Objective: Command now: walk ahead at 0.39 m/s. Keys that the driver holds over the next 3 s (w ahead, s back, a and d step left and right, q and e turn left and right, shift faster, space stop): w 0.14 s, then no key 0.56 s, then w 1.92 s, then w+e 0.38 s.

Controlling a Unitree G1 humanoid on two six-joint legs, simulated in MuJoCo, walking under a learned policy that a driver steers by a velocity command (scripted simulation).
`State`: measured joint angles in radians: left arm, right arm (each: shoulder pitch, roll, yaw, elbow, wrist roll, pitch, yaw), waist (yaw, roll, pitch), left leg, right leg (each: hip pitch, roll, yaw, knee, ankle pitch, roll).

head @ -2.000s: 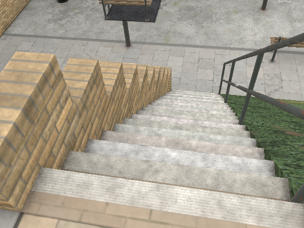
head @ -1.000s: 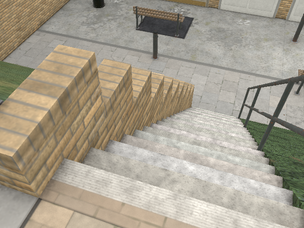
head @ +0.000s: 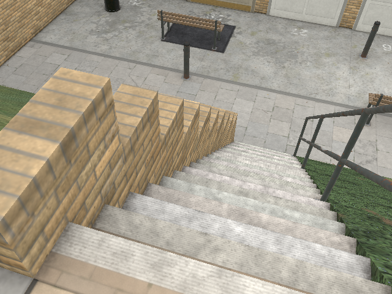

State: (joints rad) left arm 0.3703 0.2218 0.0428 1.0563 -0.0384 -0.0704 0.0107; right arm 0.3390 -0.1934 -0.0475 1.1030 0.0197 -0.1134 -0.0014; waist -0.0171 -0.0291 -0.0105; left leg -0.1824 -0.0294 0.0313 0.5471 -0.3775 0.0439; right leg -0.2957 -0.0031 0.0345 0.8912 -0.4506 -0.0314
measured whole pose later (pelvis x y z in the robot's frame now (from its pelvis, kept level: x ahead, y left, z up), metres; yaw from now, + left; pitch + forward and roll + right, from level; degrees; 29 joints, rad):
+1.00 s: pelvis +0.28 -0.06 +0.01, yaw +1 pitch +1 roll +1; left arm 0.22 0.24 0.06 1.02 -0.02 -0.05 0.01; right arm 0.41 -0.22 -0.07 1.07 0.02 -0.02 -0.05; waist -0.03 0.02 -0.02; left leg -0.20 0.04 -0.02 0.48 -0.31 -0.02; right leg -0.33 -0.01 -0.04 0.59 -0.33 -0.06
